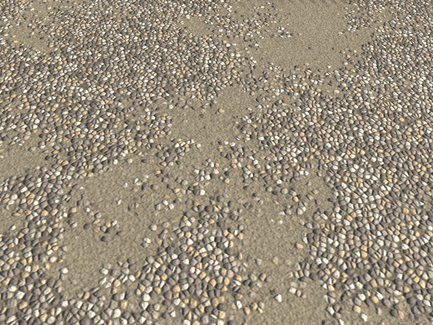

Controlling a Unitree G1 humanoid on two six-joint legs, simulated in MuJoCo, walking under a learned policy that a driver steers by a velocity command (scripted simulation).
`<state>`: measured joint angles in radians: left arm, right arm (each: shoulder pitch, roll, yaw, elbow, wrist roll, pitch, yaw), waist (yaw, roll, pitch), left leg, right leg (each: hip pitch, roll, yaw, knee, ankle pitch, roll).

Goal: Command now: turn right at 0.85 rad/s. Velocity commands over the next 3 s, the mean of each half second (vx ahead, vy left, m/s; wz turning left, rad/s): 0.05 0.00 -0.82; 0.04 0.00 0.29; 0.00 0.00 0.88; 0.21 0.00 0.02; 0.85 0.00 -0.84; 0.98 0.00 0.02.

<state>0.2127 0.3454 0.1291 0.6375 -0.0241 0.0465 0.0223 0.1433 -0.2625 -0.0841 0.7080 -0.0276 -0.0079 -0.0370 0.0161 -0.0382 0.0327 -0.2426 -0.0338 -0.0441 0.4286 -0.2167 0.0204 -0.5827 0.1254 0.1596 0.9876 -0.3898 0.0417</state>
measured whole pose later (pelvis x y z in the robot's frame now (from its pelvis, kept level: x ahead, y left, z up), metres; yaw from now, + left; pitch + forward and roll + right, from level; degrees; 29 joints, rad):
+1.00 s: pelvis +0.10 -0.08 +0.00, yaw -12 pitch +4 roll -2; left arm 0.08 0.29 0.07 0.66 0.00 0.00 0.02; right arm 0.23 -0.31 -0.09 0.64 0.02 0.03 -0.03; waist -0.03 -0.01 0.05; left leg -0.37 -0.06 -0.15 0.47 -0.16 0.02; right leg -0.47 0.07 0.11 0.85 -0.43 0.06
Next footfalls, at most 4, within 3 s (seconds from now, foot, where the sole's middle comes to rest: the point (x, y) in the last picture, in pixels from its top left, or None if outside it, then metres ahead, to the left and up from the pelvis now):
0.32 right None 0.03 -0.17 -0.78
0.74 left None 0.20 0.00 -0.78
1.12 right None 0.16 -0.22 -0.78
1.58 left None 0.13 0.06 -0.78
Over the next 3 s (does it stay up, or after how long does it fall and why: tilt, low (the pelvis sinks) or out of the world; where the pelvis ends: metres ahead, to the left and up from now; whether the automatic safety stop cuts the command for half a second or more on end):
stays up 0.96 -0.29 0.00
